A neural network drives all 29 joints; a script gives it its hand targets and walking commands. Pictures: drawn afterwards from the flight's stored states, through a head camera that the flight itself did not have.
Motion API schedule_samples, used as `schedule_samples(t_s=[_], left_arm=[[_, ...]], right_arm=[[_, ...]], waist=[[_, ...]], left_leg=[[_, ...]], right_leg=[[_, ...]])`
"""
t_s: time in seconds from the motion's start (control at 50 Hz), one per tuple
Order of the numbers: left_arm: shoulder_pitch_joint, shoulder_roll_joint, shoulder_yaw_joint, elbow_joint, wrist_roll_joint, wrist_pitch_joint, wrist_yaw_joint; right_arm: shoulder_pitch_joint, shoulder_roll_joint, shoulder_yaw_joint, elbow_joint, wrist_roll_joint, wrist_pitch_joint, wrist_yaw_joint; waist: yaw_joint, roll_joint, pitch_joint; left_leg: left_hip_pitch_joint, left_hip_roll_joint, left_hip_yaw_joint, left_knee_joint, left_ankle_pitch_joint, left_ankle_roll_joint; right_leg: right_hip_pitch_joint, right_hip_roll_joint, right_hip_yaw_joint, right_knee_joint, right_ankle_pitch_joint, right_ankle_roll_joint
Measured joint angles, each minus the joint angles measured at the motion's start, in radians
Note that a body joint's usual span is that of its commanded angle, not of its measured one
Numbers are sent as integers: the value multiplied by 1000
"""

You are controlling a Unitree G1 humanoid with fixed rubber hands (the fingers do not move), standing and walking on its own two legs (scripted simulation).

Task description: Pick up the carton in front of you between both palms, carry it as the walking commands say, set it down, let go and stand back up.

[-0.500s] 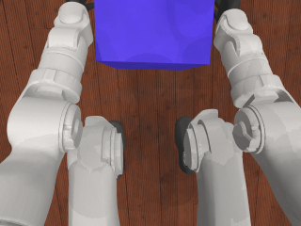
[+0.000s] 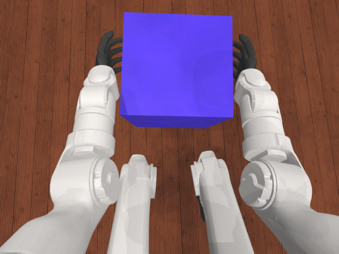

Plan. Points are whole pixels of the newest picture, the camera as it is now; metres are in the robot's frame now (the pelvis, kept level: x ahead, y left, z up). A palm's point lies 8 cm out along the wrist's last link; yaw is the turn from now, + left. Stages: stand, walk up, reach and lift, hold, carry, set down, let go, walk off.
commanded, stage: reach and lift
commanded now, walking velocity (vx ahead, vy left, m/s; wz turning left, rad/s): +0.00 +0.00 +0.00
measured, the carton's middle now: (174, 83) +0.49 -0.01 -0.13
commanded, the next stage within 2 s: none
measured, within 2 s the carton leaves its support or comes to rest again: neither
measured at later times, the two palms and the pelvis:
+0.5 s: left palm (73, 51) +0.46 +0.14 +0.09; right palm (285, 51) +0.45 -0.16 +0.09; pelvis +0.04 +0.00 +0.13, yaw +0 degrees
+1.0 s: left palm out of the picture +0.42 +0.15 +0.24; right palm out of the picture +0.42 -0.15 +0.24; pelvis +0.10 +0.00 +0.26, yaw +0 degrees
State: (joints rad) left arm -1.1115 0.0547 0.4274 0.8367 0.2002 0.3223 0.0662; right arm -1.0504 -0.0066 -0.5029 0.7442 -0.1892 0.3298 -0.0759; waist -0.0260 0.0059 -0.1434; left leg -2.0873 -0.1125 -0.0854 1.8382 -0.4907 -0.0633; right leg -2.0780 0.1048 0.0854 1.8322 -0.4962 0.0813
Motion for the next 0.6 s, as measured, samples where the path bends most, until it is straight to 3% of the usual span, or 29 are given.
schedule_samples(t_s=[0.26, 0.6], left_arm=[[197, -52, -50, -146, -40, 29, 3], [450, -111, -80, -153, -43, -10, 4]], right_arm=[[177, 39, 73, -115, 39, 24, -4], [417, 86, 120, -103, 36, -14, 3]], waist=[[7, -3, -60], [12, -3, -92]], left_leg=[[218, 4, -12, -174, -12, 3], [689, 14, -31, -496, 6, 21]], right_leg=[[214, 2, 11, -173, -8, -11], [684, -9, 28, -495, 11, -32]])
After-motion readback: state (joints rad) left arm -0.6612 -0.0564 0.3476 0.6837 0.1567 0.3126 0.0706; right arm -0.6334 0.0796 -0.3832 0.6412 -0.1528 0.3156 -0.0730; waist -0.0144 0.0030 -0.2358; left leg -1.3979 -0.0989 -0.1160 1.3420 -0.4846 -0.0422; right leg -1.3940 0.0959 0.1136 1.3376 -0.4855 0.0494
